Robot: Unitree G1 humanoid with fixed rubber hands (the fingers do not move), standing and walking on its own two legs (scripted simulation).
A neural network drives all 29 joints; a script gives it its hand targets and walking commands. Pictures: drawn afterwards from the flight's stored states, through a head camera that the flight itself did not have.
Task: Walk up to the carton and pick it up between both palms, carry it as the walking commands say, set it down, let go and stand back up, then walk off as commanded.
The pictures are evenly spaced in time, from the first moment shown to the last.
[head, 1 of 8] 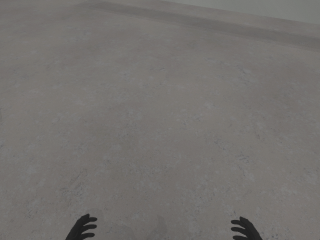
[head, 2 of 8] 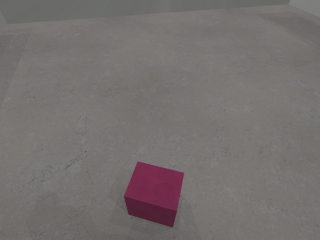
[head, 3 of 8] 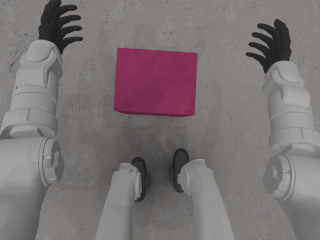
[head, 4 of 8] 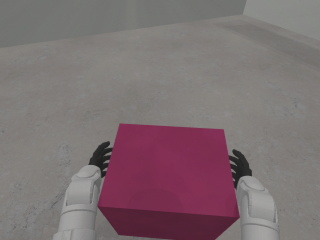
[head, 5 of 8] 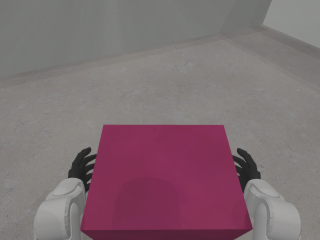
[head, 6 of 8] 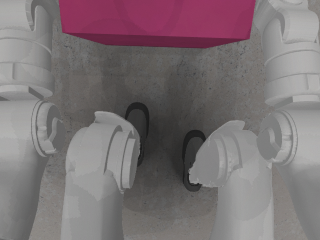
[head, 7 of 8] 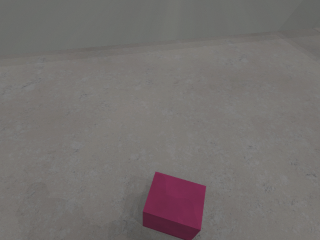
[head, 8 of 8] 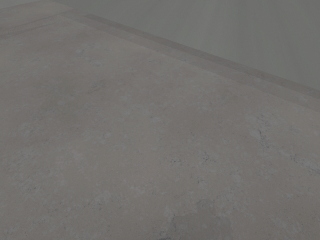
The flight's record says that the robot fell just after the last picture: no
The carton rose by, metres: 0.67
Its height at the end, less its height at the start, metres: +0.00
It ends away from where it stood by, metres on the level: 1.43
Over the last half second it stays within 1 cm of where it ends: yes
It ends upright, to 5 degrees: yes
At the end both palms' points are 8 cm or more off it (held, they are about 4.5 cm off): yes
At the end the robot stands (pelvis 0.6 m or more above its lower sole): yes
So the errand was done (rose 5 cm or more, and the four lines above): yes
